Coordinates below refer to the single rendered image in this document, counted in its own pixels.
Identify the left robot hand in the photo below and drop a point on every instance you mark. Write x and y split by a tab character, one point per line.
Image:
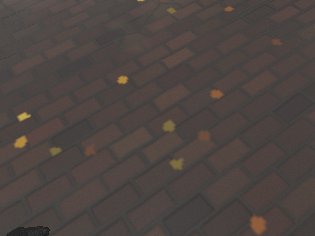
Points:
30	231

